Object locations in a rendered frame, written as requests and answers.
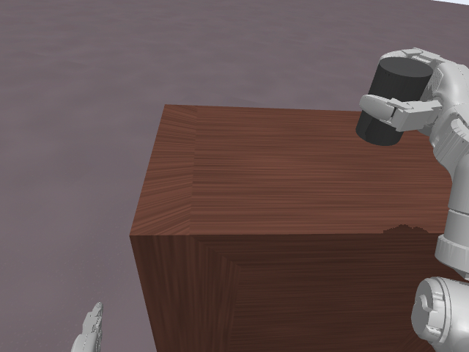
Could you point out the can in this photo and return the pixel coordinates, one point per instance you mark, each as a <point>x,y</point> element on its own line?
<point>396,77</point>

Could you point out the right robot arm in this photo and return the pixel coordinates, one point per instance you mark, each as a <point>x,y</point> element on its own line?
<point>441,311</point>

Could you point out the left robot hand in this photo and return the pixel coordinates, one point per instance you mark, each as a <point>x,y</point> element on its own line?
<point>90,339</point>

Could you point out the right robot hand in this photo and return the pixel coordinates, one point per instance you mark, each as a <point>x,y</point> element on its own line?
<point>447,87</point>

